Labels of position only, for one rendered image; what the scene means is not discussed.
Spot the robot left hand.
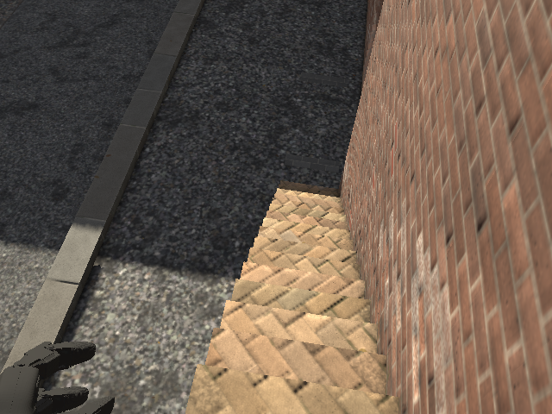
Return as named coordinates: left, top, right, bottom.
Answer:
left=0, top=342, right=115, bottom=414

